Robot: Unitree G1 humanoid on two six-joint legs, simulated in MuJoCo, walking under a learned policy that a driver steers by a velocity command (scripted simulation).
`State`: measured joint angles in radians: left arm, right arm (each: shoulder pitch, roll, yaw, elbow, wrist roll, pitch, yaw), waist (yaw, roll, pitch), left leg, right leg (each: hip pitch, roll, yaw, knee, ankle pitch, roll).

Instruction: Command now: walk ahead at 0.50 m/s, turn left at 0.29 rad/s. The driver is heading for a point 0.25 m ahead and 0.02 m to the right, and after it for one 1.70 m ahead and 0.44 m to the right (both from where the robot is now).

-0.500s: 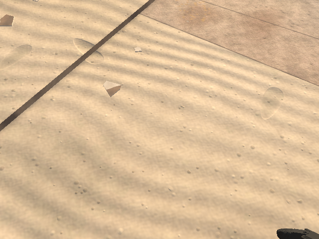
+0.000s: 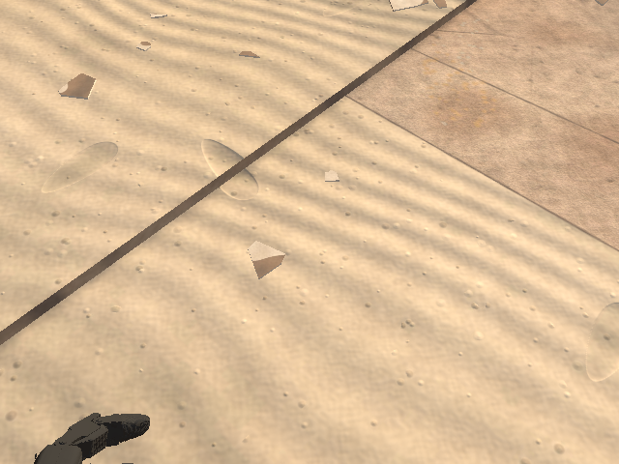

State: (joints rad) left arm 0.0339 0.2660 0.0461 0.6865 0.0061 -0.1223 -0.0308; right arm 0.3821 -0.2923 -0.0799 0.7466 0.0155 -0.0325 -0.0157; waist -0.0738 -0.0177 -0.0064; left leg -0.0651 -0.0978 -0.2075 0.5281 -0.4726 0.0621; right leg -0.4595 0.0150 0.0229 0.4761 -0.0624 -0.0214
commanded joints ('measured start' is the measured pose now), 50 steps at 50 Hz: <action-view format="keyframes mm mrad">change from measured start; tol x32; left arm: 1 352 285 94 20 22 -10 8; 44 -16 81 25 -149 -26 93 -29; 50 404 293 101 -103 -33 90 2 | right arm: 1 115 -7 13 -75 10 -24 2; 18 -398 -41 20 -176 -2 -76 36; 25 25 -189 -43 -85 -24 -68 20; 50 -83 -105 8 -49 -13 -87 21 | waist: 1 125 -234 -327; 6 97 -51 15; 22 44 -80 -46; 25 -23 295 -290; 43 6 68 87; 50 192 -170 -391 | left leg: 1 -509 -12 41 622 119 -24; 22 -104 116 154 -102 401 -36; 25 413 528 -510 -205 44 200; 31 -46 361 1 -352 361 122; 42 52 375 311 -359 544 81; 47 72 344 422 89 1100 11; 48 -153 305 426 378 882 -33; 49 -616 109 369 748 -52 -100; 50 -713 83 124 867 -128 -87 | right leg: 1 799 -369 578 -60 -127 -283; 3 689 -378 662 -195 -467 -253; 20 298 -204 293 -191 -40 -157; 26 -371 -46 119 770 -442 0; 47 194 41 -143 99 -89 -120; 50 876 -351 820 -160 -367 -397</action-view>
